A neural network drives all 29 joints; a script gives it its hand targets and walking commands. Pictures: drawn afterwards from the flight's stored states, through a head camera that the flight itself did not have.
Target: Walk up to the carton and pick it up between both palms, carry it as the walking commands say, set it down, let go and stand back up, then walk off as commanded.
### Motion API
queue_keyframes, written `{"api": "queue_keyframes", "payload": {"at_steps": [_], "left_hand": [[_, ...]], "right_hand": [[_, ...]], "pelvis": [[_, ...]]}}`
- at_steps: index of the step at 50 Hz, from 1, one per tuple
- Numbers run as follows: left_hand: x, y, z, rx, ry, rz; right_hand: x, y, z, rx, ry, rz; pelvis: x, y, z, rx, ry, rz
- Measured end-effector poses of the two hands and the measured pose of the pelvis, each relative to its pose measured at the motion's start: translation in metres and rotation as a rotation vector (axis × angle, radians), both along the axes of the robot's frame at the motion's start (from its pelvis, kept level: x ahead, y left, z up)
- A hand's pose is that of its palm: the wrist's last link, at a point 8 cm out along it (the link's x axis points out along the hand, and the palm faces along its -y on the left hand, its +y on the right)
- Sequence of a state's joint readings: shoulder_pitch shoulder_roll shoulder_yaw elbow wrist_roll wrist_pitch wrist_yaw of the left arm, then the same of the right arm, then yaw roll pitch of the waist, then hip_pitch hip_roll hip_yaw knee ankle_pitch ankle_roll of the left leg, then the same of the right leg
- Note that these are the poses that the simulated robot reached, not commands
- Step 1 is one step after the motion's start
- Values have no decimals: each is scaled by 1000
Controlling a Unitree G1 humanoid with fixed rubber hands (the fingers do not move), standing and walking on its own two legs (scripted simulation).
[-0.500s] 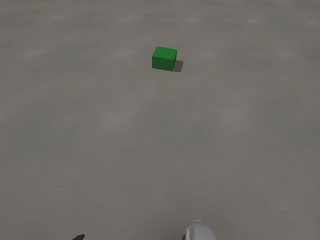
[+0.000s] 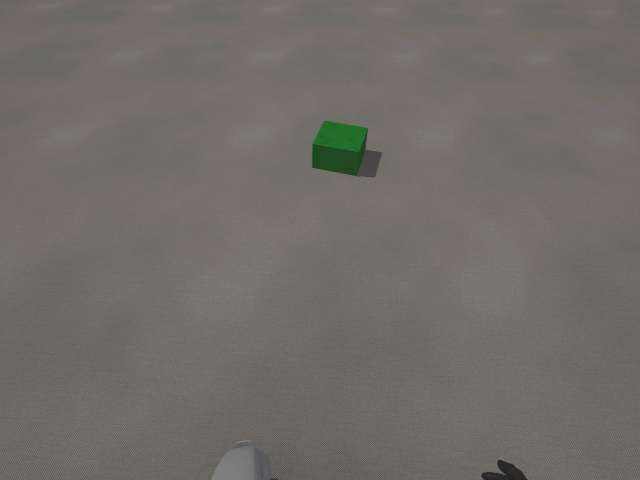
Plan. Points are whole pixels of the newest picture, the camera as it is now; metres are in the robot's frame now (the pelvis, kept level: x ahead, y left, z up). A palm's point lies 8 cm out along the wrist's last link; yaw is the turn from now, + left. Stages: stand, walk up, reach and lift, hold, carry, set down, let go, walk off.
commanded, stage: walk up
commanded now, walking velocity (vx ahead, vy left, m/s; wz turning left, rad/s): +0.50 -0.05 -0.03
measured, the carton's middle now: (340, 147) +1.76 -0.02 -0.71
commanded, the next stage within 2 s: none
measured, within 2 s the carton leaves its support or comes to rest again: neither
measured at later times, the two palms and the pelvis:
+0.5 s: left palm (164, 325) +0.38 +0.30 -0.13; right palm (443, 434) +0.23 -0.16 -0.14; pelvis +0.28 +0.06 +0.00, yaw -3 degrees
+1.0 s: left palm (230, 267) +0.51 +0.21 -0.13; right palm (473, 237) +0.62 -0.28 -0.12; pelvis +0.54 -0.03 +0.00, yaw -5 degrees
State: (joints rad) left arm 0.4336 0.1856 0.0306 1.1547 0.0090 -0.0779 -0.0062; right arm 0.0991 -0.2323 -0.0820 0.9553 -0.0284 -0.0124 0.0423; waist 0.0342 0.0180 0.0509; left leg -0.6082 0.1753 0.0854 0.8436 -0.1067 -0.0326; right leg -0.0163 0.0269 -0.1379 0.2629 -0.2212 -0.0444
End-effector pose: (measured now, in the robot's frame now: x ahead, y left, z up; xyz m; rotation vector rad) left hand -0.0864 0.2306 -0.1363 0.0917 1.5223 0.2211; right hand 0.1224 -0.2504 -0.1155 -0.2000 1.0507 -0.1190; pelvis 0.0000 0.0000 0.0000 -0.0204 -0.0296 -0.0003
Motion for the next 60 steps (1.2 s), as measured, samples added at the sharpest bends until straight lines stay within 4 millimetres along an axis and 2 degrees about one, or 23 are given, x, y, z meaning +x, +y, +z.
{"api": "queue_keyframes", "payload": {"at_steps": [3,7,10,12,14,16,19,23,26,29,32,35,37,39,43,47,50,53,56,60], "left_hand": [[7,2,-1,-15,49,39],[34,11,-9,-29,101,79],[68,26,-23,-42,136,91],[106,38,-29,-43,122,85],[156,52,-31,-32,58,58],[216,63,-28,-22,-29,14],[307,74,-19,-13,-161,-67],[418,74,-3,-6,-303,-153],[491,62,5,-19,-381,-214],[557,40,9,-39,-432,-280],[617,11,9,-53,-466,-341],[667,-15,0,-42,-504,-381],[681,-26,-5,-30,-504,-378],[676,-26,-6,-13,-456,-354],[646,-20,-1,16,-324,-249],[614,-19,3,23,-191,-174],[597,-22,5,18,-100,-121],[594,-26,5,3,-30,-73],[604,-30,2,-13,22,-32],[631,-31,-8,-36,94,6]], "right_hand": [[61,17,2,0,-29,48],[142,48,-2,-1,-73,105],[196,72,-9,-7,-127,128],[212,84,-13,-3,-133,113],[209,89,-16,1,-90,85],[195,90,-18,7,-22,43],[167,90,-21,25,91,-41],[126,91,-21,48,250,-142],[103,90,-19,61,361,-212],[94,87,-19,71,445,-275],[99,78,-24,86,511,-322],[120,63,-37,101,565,-339],[151,46,-43,102,552,-339],[199,26,-43,83,473,-319],[317,-9,-32,49,273,-235],[425,-29,-16,29,119,-150],[495,-32,-8,24,53,-98],[560,-27,-3,24,6,-44],[623,-16,-3,25,-31,2],[708,4,-6,22,-87,48]], "pelvis": [[34,9,-4,-9,3,4],[87,27,-14,-15,14,6],[130,45,-28,0,20,6],[152,55,-31,14,26,-8],[173,62,-26,17,27,-24],[193,66,-19,18,25,-33],[223,70,-9,23,25,-42],[262,67,-2,23,23,-47],[291,60,0,28,20,-55],[323,49,-3,34,16,-69],[358,34,-10,41,13,-84],[397,12,-24,41,16,-81],[416,0,-27,22,18,-83],[435,-10,-22,28,19,-92],[473,-22,-6,38,14,-98],[512,-28,2,38,9,-89],[543,-30,4,36,4,-87],[575,-29,2,28,1,-80],[611,-25,-3,19,2,-76],[666,-15,-15,10,16,-79]]}}
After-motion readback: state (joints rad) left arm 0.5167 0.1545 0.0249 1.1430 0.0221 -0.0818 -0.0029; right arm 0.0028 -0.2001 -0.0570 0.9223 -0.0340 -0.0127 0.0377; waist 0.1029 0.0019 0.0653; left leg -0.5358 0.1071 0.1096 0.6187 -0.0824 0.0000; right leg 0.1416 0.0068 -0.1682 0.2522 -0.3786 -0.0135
